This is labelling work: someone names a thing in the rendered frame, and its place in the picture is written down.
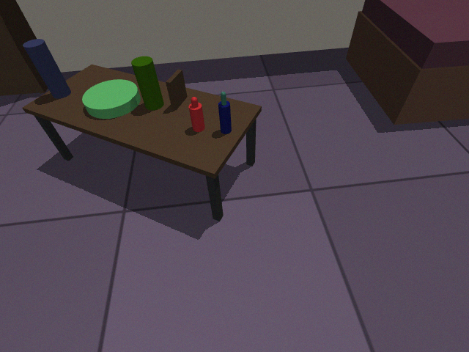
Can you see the bookshelf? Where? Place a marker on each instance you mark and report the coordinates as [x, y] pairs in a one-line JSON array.
[[18, 75]]

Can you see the bed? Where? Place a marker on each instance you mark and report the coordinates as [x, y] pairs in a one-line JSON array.
[[413, 56]]

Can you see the coffee table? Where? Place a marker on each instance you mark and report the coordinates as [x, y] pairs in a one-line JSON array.
[[165, 134]]

